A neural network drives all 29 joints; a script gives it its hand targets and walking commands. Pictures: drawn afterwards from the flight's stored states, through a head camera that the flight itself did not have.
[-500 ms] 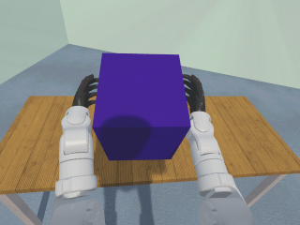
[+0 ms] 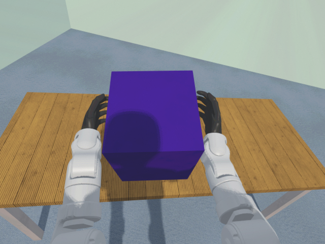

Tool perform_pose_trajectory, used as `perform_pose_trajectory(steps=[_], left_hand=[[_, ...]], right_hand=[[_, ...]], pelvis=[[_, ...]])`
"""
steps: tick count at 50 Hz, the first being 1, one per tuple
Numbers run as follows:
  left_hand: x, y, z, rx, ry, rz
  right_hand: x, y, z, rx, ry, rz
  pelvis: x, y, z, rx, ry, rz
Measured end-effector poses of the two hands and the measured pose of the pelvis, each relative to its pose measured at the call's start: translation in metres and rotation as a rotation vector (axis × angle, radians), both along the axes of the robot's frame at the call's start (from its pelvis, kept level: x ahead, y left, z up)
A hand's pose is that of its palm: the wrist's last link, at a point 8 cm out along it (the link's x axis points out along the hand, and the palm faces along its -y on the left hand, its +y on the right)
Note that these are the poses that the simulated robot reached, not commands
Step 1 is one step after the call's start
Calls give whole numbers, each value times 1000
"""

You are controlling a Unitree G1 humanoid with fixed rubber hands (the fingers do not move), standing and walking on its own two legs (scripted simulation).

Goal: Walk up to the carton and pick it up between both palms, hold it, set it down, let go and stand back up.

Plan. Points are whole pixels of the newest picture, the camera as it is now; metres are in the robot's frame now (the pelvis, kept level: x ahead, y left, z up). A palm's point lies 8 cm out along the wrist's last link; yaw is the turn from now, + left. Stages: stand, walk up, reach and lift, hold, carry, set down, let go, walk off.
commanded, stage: set down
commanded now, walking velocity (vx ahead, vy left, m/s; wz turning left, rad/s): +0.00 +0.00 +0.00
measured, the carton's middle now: (153, 131) +0.39 +0.02 +0.07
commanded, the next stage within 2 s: none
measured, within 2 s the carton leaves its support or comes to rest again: neither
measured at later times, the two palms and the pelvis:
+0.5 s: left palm (98, 131) +0.36 +0.16 +0.08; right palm (213, 128) +0.36 -0.13 +0.12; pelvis -0.02 -0.01 +0.00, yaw -1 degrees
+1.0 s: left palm (98, 138) +0.38 +0.17 +0.03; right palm (203, 131) +0.39 -0.12 +0.08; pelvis +0.01 -0.01 +0.00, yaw -1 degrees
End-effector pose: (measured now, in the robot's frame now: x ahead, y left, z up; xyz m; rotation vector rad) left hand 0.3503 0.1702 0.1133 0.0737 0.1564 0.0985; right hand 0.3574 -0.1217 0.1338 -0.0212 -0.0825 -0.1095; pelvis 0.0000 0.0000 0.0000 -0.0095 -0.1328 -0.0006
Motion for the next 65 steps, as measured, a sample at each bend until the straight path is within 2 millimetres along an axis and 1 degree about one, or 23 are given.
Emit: perform_pose_trajectory(steps=[6, 13, 20, 24, 28, 36, 43, 48, 54, 65], left_hand=[[-3, 1, -6, 1, 21, -3], [-2, -10, -16, -17, 49, -18], [2, -15, -22, -38, 57, -17], [7, -12, -27, -45, 63, -13], [11, -7, -35, -45, 74, -6], [16, 2, -59, -44, 102, 7], [21, 1, -74, -51, 110, 18], [25, -2, -79, -53, 112, 9], [27, -3, -80, -64, 109, 5], [26, 7, -87, -73, 131, 11]], right_hand=[[-3, 1, -8, -5, 22, -5], [-8, -9, -17, -14, 51, -28], [-4, -14, -16, -35, 64, -27], [4, -11, -15, -55, 73, -18], [12, -5, -19, -65, 87, -8], [23, 5, -40, -66, 119, 10], [30, 4, -54, -57, 135, 11], [31, 1, -58, -56, 139, 4], [32, 0, -57, -60, 137, -1], [34, 11, -60, -71, 167, 5]], pelvis=[[-4, 2, 0, -2, -5, 2], [-15, -2, 0, -4, 24, -2], [-20, -7, 1, 2, 54, -16], [-18, -9, 1, 6, 62, -15], [-14, -9, 1, 8, 68, -16], [0, -6, 2, 5, 105, -16], [7, -5, 1, 0, 145, -17], [8, -6, 1, 0, 160, -21], [5, -5, 1, 0, 172, -22], [0, -1, 1, 1, 198, -19]])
